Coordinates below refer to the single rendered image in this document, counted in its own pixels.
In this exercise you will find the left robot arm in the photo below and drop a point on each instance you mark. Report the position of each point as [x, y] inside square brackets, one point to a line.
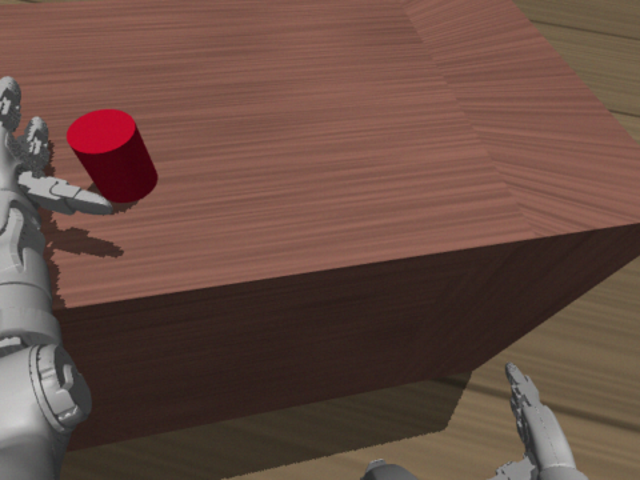
[42, 395]

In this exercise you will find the left robot hand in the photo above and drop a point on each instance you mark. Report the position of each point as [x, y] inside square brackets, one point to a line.
[22, 161]

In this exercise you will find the can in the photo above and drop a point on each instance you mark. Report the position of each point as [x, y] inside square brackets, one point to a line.
[109, 146]

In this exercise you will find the right robot hand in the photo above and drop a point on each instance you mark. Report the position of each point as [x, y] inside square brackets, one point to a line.
[545, 443]

